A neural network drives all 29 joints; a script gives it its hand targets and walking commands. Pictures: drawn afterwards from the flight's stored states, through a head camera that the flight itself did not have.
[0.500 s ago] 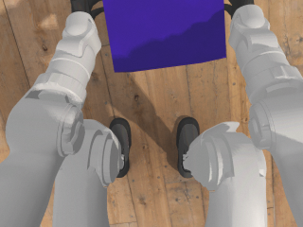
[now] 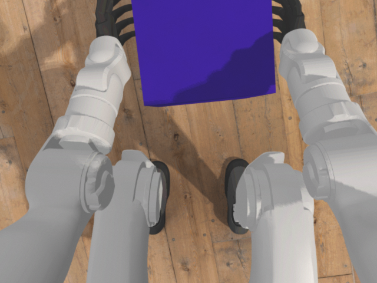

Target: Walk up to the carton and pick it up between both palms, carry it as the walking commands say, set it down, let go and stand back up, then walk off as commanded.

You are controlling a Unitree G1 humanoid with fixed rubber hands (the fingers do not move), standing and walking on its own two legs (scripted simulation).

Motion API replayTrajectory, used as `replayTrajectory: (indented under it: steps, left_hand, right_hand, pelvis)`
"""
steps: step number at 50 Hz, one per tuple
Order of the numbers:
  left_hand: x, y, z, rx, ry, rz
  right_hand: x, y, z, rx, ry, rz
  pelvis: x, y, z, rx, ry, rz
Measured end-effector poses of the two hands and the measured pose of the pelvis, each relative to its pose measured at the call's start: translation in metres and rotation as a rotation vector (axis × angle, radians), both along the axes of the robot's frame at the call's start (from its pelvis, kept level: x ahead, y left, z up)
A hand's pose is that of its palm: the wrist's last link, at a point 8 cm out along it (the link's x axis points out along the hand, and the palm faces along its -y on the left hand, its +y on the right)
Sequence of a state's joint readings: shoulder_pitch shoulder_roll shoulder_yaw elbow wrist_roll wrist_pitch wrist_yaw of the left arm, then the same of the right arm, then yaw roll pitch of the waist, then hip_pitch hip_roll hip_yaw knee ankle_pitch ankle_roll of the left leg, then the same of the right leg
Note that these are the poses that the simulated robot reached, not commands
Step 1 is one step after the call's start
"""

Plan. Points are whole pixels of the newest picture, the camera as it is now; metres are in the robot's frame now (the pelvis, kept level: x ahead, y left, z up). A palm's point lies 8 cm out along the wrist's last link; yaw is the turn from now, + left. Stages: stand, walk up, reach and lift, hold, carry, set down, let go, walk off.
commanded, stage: reach and lift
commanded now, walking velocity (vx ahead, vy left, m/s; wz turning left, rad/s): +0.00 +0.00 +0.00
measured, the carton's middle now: (200, 47) +0.53 -0.02 -0.23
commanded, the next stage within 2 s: none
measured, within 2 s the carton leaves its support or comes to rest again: neither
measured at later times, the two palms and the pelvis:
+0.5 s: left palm (96, 28) +0.52 +0.13 -0.08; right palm (303, 15) +0.53 -0.17 -0.10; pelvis +0.01 +0.00 +0.03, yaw +0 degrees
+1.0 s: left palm (62, 16) +0.50 +0.14 +0.01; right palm (330, 1) +0.51 -0.16 -0.02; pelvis +0.01 +0.00 +0.08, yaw -1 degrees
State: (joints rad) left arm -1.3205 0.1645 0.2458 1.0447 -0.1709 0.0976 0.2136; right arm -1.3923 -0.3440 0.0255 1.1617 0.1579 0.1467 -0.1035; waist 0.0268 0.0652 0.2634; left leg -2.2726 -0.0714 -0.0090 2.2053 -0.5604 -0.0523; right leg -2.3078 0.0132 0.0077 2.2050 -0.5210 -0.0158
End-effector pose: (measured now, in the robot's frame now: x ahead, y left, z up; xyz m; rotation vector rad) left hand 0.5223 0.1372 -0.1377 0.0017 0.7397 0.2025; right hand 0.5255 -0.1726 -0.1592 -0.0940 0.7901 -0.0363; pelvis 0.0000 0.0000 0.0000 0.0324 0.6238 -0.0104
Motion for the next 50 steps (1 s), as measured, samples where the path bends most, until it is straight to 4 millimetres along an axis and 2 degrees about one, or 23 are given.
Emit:
replayTrajectory:
  steps: [14, 29, 50]
  left_hand:
    - [-0.001, -0.007, 0.041, -0.020, -0.062, 0.036]
    - [-0.005, -0.003, 0.070, 0.017, -0.087, 0.100]
    - [-0.019, -0.002, 0.143, 0.009, -0.111, 0.103]
  right_hand:
    - [0.007, -0.005, 0.046, -0.008, -0.036, 0.000]
    - [0.004, 0.005, 0.066, -0.017, -0.039, 0.009]
    - [-0.011, 0.008, 0.140, -0.023, -0.049, -0.018]
  pelvis:
    - [-0.001, 0.000, 0.014, 0.008, 0.017, -0.008]
    - [0.008, -0.002, 0.032, 0.010, 0.088, -0.008]
    - [0.005, 0.001, 0.076, 0.005, 0.119, -0.016]
